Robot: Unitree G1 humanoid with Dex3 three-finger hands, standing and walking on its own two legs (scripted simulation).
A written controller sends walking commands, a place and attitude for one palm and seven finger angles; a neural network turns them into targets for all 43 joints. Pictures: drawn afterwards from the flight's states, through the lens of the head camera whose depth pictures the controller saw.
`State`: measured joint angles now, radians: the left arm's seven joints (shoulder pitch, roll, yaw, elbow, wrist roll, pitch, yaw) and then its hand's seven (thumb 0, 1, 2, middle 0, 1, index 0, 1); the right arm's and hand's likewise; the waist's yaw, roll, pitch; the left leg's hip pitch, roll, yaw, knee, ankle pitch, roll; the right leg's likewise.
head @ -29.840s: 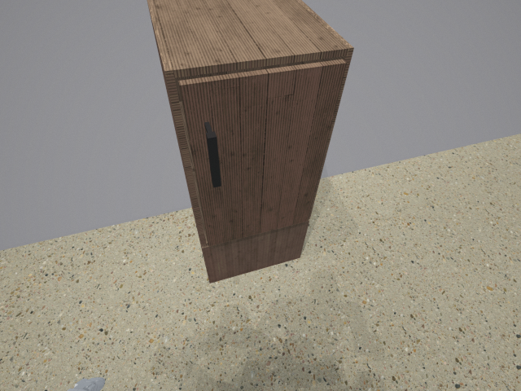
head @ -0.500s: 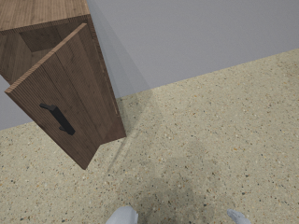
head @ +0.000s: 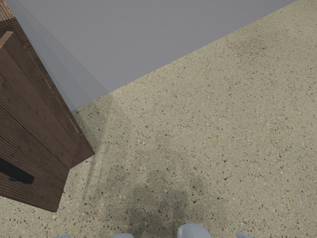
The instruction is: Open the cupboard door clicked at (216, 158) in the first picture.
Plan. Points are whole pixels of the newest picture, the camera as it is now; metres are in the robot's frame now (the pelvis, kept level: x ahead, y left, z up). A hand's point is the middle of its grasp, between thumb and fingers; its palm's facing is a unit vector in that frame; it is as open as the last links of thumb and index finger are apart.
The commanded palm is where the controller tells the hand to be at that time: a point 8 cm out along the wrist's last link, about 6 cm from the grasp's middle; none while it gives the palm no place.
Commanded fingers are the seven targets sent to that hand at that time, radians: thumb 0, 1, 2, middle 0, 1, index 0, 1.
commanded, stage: walk to a spot facing it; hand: left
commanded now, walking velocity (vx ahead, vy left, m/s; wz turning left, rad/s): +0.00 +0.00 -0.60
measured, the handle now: (6, 171) +0.23 +0.41 -0.03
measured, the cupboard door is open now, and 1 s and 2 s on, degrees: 50 50 50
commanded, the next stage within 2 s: turn to face it in 1.76 s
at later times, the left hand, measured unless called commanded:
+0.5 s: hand (127, 206) +0.20 +0.11 -0.17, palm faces -0.28 -0.94 -0.18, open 7.4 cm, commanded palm none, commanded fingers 0.00 0.90 0.90 -0.20 -0.30 -0.20 -0.30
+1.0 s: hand (182, 170) +0.33 -0.05 -0.17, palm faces -0.53 -0.82 -0.22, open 7.3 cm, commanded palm none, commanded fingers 0.00 0.90 0.90 -0.20 -0.30 -0.20 -0.30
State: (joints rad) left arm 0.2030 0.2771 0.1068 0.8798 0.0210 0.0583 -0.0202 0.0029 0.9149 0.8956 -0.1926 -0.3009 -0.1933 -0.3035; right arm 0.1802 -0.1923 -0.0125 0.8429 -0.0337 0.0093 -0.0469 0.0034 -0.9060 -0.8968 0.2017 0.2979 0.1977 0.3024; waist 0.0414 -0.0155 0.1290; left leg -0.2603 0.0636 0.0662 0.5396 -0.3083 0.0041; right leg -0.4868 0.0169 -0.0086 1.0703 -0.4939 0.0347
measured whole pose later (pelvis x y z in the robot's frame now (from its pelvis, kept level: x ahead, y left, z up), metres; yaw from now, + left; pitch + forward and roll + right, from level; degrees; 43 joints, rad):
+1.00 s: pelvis +0.14 -0.15 -0.01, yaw -34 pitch +0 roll +0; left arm 0.14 0.19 0.07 0.93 0.01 -0.03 -0.02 0.00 0.91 0.90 -0.19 -0.30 -0.20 -0.30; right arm 0.32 -0.21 -0.06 1.02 -0.02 0.02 -0.01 0.01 -0.91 -0.90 0.20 0.30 0.20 0.30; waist -0.03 0.02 0.13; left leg -0.42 0.16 0.07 1.20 -0.42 -0.05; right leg -0.34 0.01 -0.13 0.62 -0.29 -0.08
